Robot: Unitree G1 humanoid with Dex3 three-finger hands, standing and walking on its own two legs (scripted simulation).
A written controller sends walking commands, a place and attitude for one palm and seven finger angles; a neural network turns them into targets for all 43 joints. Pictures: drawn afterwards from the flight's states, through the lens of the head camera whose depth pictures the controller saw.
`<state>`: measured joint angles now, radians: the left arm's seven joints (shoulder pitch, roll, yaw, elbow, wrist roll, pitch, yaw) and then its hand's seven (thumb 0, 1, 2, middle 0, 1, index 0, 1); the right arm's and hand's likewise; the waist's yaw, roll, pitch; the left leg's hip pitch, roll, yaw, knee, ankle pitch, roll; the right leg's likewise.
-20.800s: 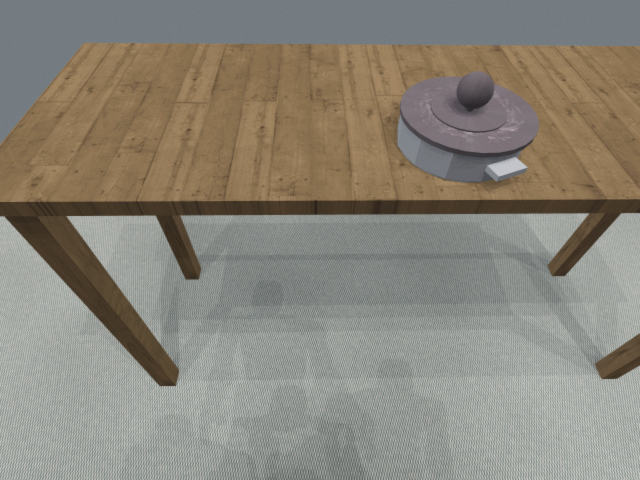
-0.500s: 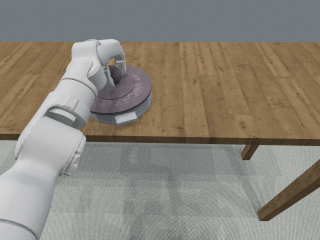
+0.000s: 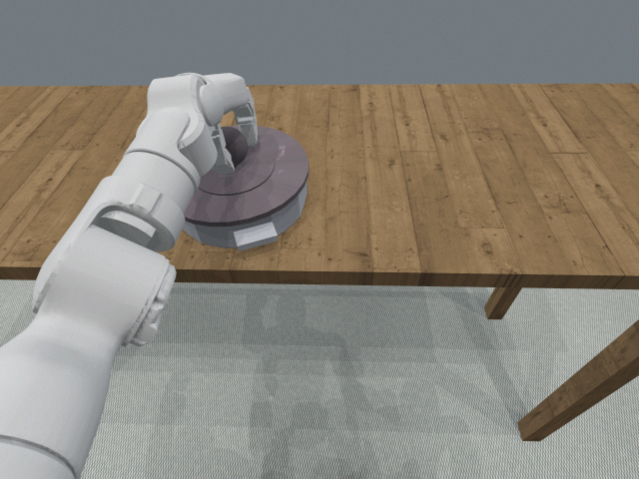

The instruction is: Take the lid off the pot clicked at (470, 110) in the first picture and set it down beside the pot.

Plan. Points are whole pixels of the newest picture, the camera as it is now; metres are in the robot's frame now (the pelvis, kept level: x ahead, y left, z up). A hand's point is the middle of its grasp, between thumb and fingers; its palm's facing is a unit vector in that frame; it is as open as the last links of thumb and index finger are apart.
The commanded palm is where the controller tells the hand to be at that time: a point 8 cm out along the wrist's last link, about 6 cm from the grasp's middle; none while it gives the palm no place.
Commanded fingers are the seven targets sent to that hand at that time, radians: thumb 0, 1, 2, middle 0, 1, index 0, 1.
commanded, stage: lift the lid straight up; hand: left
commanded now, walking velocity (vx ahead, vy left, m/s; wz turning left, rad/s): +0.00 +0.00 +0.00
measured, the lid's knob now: (227, 146) +0.50 +0.10 +0.18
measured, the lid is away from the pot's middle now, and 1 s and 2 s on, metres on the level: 0.01 0.01 0.03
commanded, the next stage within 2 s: move the lid sideways beside the pot in 1.74 s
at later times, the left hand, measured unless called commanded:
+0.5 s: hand (208, 112) +0.47 +0.10 +0.25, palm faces -0.33 -0.07 -0.94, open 8.2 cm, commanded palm +0.47 +0.10 +0.32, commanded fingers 0.00 0.61 0.97 -0.82 -1.09 -0.77 -1.07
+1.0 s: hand (197, 74) +0.46 +0.10 +0.29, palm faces -0.25 -0.09 -0.96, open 8.2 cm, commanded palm +0.46 +0.10 +0.36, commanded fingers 0.00 0.61 0.97 -0.82 -1.09 -0.77 -1.07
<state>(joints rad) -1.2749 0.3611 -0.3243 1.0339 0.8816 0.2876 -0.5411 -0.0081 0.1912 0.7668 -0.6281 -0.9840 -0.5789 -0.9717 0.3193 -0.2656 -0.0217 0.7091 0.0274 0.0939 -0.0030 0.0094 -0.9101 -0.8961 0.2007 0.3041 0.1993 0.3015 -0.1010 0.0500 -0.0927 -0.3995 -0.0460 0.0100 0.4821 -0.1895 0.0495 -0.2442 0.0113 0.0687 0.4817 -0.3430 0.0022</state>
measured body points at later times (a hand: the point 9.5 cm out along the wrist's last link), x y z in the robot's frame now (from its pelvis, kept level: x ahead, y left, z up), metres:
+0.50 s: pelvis -0.01 -0.01 +0.00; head +0.01 -0.02 +0.45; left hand +0.48 +0.11 +0.30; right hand +0.06 -0.28 -0.13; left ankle +0.03 +0.09 -0.74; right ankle -0.07 -0.13 -0.74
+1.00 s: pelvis +0.00 -0.01 +0.00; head +0.00 -0.03 +0.45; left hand +0.47 +0.11 +0.35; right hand +0.07 -0.27 -0.13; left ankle +0.03 +0.09 -0.74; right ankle -0.07 -0.13 -0.74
